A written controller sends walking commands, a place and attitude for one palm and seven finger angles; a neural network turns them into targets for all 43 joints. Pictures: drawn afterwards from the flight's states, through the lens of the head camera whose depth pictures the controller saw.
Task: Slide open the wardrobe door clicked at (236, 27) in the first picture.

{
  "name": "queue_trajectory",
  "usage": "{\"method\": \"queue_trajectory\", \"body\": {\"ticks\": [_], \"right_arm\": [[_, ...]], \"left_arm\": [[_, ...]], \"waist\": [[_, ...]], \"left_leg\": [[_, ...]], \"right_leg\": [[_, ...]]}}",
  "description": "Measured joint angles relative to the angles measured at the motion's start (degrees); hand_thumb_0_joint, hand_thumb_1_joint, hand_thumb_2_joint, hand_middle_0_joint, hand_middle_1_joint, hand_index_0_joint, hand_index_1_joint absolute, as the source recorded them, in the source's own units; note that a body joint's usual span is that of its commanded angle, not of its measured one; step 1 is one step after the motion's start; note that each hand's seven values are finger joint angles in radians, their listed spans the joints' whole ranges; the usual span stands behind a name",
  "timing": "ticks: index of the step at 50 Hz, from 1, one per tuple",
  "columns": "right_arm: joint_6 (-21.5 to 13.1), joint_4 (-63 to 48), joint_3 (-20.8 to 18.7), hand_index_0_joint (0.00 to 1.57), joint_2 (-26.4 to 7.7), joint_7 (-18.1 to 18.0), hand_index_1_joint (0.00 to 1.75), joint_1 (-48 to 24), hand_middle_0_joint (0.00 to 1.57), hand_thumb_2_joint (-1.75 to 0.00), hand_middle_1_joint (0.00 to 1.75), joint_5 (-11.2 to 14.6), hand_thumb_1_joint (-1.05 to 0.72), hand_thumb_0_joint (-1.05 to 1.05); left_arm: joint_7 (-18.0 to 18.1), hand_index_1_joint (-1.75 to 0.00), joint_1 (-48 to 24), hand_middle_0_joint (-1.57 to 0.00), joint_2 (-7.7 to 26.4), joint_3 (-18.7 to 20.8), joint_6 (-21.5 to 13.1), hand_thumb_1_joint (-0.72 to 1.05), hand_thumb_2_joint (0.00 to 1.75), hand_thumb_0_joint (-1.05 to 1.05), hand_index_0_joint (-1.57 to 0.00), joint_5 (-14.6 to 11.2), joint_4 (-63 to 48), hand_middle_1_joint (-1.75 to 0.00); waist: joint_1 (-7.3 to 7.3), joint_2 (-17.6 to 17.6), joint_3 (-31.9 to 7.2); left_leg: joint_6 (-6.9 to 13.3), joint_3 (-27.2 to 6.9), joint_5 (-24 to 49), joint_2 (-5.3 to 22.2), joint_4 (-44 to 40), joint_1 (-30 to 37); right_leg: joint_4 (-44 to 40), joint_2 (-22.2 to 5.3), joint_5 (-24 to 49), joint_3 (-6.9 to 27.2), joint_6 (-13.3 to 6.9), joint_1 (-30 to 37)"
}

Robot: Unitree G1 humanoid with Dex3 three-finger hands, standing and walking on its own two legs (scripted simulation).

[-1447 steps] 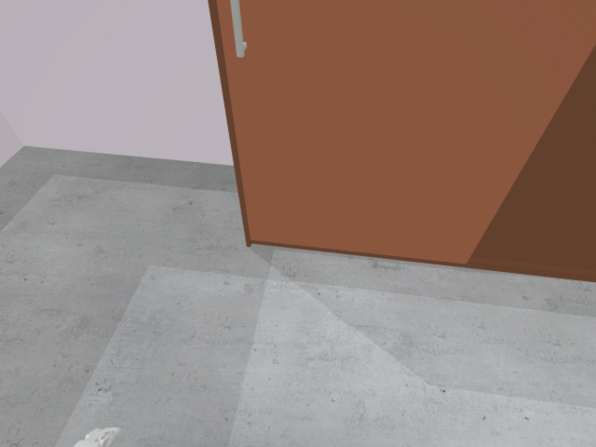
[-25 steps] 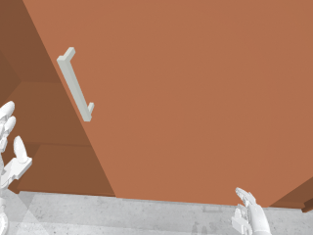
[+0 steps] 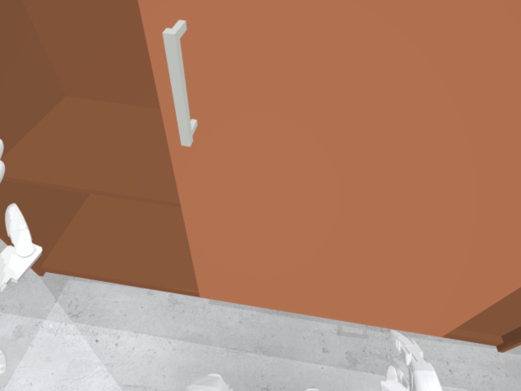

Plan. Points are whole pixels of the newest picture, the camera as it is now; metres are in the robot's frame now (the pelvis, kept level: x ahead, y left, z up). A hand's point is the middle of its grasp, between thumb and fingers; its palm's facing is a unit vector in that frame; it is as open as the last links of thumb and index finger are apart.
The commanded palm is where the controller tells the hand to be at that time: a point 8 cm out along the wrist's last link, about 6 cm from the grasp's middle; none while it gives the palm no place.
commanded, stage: step back with the hand held close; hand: left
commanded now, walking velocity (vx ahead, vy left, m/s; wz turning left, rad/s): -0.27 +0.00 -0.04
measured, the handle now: (183, 88) +0.50 +0.17 +0.20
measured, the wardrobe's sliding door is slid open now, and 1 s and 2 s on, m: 0.65 0.65 0.65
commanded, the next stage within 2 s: stop stepping back and stand still in 0.20 s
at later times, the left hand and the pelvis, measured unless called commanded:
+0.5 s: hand out of the picture +0.11 +0.26 +0.20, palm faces +0.41 -0.84 -0.36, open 7.4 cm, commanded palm +0.06 +0.30 +0.20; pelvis -0.11 +0.01 +0.02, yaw -4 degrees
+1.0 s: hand (10, 343) +0.12 +0.22 +0.20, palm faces +0.31 -0.83 -0.47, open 7.4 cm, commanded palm +0.05 +0.28 +0.20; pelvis -0.13 +0.00 +0.01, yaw -8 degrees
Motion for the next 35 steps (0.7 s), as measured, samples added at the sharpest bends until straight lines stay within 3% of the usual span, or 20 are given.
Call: {"method": "queue_trajectory", "body": {"ticks": [2,4,8,10,12,16,19,22,25,28,32,35], "right_arm": [[-0.71,0.04,0.03,0.21,0.29,0.25,0.30,0.32,0.20,-0.90,0.30,-0.11,-0.91,0.01],[-0.90,0.51,-0.12,0.21,0.35,0.81,0.30,-0.54,0.20,-0.90,0.30,-0.25,-0.91,0.01],[0.33,3.39,-1.00,0.21,0.08,2.06,0.30,-3.13,0.20,-0.90,0.30,-0.72,-0.91,0.01],[0.88,3.64,-0.87,0.20,0.06,2.16,0.30,-3.51,0.20,-0.90,0.30,-0.77,-0.91,0.01],[0.53,1.94,-0.64,0.20,-0.71,1.74,0.30,-3.27,0.20,-0.90,0.30,-0.37,-0.91,0.01],[-1.11,2.09,-1.42,0.20,0.75,1.18,0.30,-5.62,0.20,-0.90,0.30,-0.59,-0.91,0.01],[-1.92,1.97,-1.22,0.20,2.09,2.19,0.30,-4.73,0.20,-0.90,0.30,-0.32,-0.91,0.01],[-2.30,1.56,-0.28,0.21,2.66,2.68,0.30,-2.38,0.20,-0.90,0.30,0.06,-0.91,0.01],[-1.95,1.35,0.79,0.21,3.01,2.30,0.30,-0.32,0.20,-0.90,0.30,-0.28,-0.91,0.01],[-0.90,0.60,1.53,0.21,2.71,2.17,0.30,-0.13,0.20,-0.90,0.30,-0.65,-0.90,0.01],[1.44,4.42,0.80,0.21,0.23,1.68,0.30,-0.17,0.20,-0.90,0.30,-0.34,-0.90,0.01],[1.75,5.18,0.21,0.21,-0.88,0.81,0.30,2.09,0.20,-0.90,0.30,0.15,-0.91,0.01]], "left_arm": [[-0.13,-0.30,-1.09,-0.21,0.70,0.29,-0.48,0.88,0.90,0.01,-0.21,0.19,-0.50,-0.30],[-0.22,-0.30,-0.40,-0.21,1.22,1.49,-1.47,0.88,0.90,0.01,-0.21,-0.20,-1.72,-0.30],[0.08,-0.30,3.34,-0.21,1.82,1.48,-1.66,0.88,0.90,0.01,-0.21,-1.53,-4.79,-0.30],[-0.02,-0.30,4.09,-0.21,2.71,1.36,-1.41,0.88,0.90,0.01,-0.21,-1.82,-5.89,-0.30],[0.03,-0.30,3.86,-0.21,3.89,1.64,-1.50,0.88,0.90,0.01,-0.22,-2.31,-6.39,-0.30],[0.62,-0.30,0.68,-0.21,4.53,2.61,-1.73,0.88,0.90,0.01,-0.22,-2.77,-2.10,-0.30],[0.78,-0.30,2.05,-0.21,3.25,2.85,0.30,0.88,0.90,0.01,-0.21,-3.50,-1.59,-0.30],[1.15,-0.30,4.18,-0.21,1.71,1.32,1.78,0.89,0.90,0.01,-0.21,-3.44,-4.02,-0.30],[1.38,-0.30,4.53,-0.21,1.60,-0.79,3.10,0.89,0.90,0.01,-0.21,-2.92,-4.97,-0.30],[1.13,-0.30,3.80,-0.21,3.69,-0.57,3.74,0.89,0.90,0.01,-0.21,-2.78,-4.83,-0.30],[0.50,-0.30,4.01,-0.21,3.63,-1.75,3.40,0.88,0.90,0.01,-0.21,-3.29,-1.50,-0.30],[0.89,-0.30,5.81,-0.21,3.37,-1.07,3.28,0.88,0.90,0.01,-0.22,-3.47,0.70,-0.30]], "waist": [[-0.54,0.12,-0.01],[-0.46,0.13,0.13],[0.70,-1.29,-0.16],[1.12,-2.78,-0.78],[0.57,-2.57,-1.41],[0.55,-1.65,1.25],[0.60,-0.03,0.10],[0.93,0.20,-2.29],[0.07,-0.43,-4.89],[0.09,-3.10,-6.77],[0.03,-1.34,-7.38],[-0.12,-2.23,-9.06]], "left_leg": [[-0.29,0.31,1.00,0.99,0.82,-1.57],[-0.99,0.51,-2.43,1.38,2.74,-3.38],[-3.48,-0.85,-10.72,-1.39,11.90,-4.84],[-3.77,-0.36,-9.94,-2.12,8.42,-1.57],[-3.10,-0.74,-3.70,-1.59,-1.87,2.65],[-1.13,-0.13,0.57,-0.56,-2.30,1.26],[-1.27,0.18,2.88,1.99,-5.72,1.64],[-1.74,1.16,5.12,3.66,-9.08,2.05],[-2.61,1.43,4.95,3.58,-11.61,1.58],[-4.11,2.98,-1.46,1.85,-7.24,-3.11],[-4.56,-0.34,-4.46,0.54,11.28,-6.90],[-3.89,0.77,-3.65,0.14,8.77,-3.24]], "right_leg": [[1.00,0.56,-2.93,-0.50,-0.58,0.77],[1.00,0.76,-3.66,-0.27,-0.29,-0.15],[-1.60,0.04,0.18,1.86,-0.16,-1.52],[-3.91,-0.68,2.33,3.20,0.43,-2.06],[-3.45,-0.57,3.17,3.09,0.34,-4.22],[19.39,2.95,-11.33,2.43,-0.79,-10.20],[25.36,4.00,-12.90,-1.56,-0.91,-8.46],[15.54,2.47,-14.35,-5.40,-1.39,-0.77],[0.60,1.83,-15.81,-8.25,-2.91,9.34],[-13.17,0.72,-12.71,-6.60,-6.67,15.27],[-13.21,1.53,-7.72,-5.48,-5.48,14.87],[-13.70,0.79,-7.68,-3.92,-4.77,15.14]]}}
